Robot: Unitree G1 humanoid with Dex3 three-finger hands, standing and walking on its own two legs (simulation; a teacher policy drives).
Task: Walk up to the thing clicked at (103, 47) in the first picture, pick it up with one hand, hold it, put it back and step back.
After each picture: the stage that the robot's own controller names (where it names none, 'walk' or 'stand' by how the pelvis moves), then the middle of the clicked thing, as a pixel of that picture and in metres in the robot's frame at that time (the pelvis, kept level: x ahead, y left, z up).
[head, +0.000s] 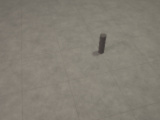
stand; (102, 44) +1.35 -0.23 -0.65
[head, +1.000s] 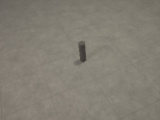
walk; (82, 52) +1.25 +0.10 -0.63
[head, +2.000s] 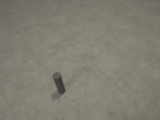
walk; (59, 83) +0.81 +0.27 -0.64
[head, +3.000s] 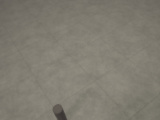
walk; (60, 115) +0.50 +0.23 -0.65
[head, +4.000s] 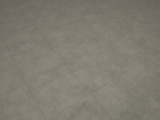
stand; out of the picture +0.41 +0.21 -0.65
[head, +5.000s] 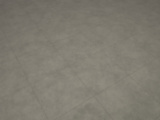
walk; out of the picture +0.41 +0.19 -0.66
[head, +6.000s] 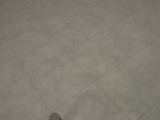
stand; out of the picture +0.37 +0.23 -0.61
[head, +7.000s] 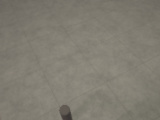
walk; (66, 116) +0.45 +0.16 -0.60
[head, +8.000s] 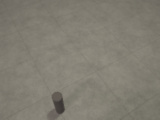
walk; (58, 103) +0.51 +0.17 -0.60
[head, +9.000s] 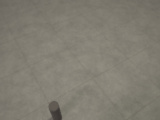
stand; (55, 112) +0.47 +0.20 -0.63
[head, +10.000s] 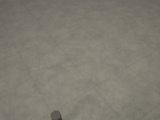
stand; out of the picture +0.48 +0.22 -0.65
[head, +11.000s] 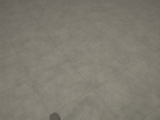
stand; out of the picture +0.46 +0.22 -0.66
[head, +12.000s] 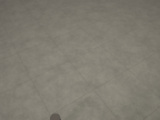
stand; out of the picture +0.46 +0.21 -0.66
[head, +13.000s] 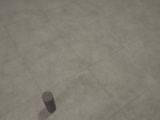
go down; (49, 103) +0.49 +0.21 -0.59
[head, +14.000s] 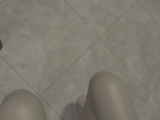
go down; out of the picture +0.55 +0.24 -0.23
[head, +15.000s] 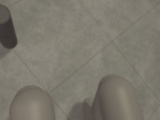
close in; (5, 30) +0.55 +0.23 -0.24
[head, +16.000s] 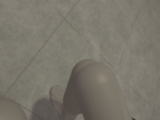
close in; out of the picture +0.53 +0.28 -0.18
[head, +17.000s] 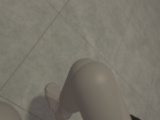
close; out of the picture +0.52 +0.29 -0.18
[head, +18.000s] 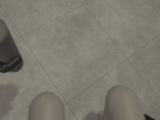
lift; (4, 51) +0.42 +0.25 -0.04
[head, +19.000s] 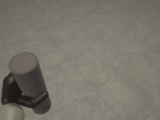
hold; (34, 88) +0.32 +0.17 +0.09
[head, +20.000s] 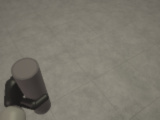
hold; (35, 90) +0.33 +0.17 +0.04
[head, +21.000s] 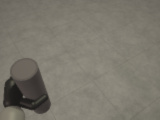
hold; (34, 90) +0.32 +0.17 +0.04
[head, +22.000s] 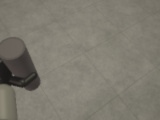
crouch; (23, 68) +0.40 +0.19 -0.01
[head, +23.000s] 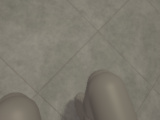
lower; out of the picture +0.56 +0.26 -0.06
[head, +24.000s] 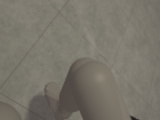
lower; out of the picture +0.51 +0.28 -0.19
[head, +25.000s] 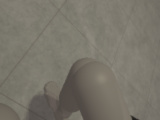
lower; out of the picture +0.51 +0.28 -0.19
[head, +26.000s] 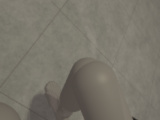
lower; out of the picture +0.51 +0.28 -0.19
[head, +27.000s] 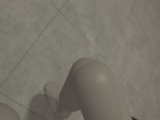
lower; out of the picture +0.51 +0.28 -0.19
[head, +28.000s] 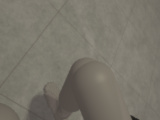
open; out of the picture +0.52 +0.28 -0.19
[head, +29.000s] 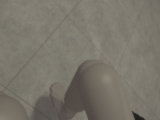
rise; out of the picture +0.51 +0.27 -0.19
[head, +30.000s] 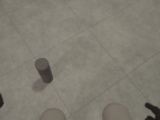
walk; (45, 72) +0.51 +0.19 -0.42
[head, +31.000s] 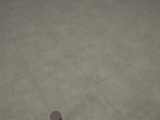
stand; out of the picture +0.46 +0.18 -0.59
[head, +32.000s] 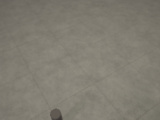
stand; out of the picture +0.47 +0.19 -0.60
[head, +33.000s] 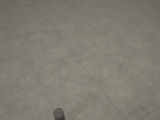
stand; (60, 119) +0.47 +0.18 -0.62
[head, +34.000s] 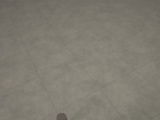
stand; out of the picture +0.46 +0.18 -0.66
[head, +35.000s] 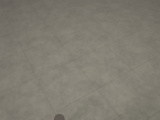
stand; out of the picture +0.46 +0.19 -0.66
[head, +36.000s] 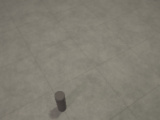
walk; (61, 102) +0.51 +0.14 -0.63
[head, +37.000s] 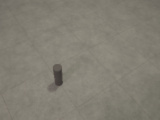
walk; (58, 75) +0.73 +0.18 -0.64
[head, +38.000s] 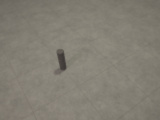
stand; (61, 60) +1.07 +0.30 -0.64
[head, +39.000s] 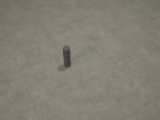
stand; (66, 57) +1.07 +0.16 -0.64
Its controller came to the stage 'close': yes
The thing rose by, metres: 0.69
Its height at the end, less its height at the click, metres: +0.00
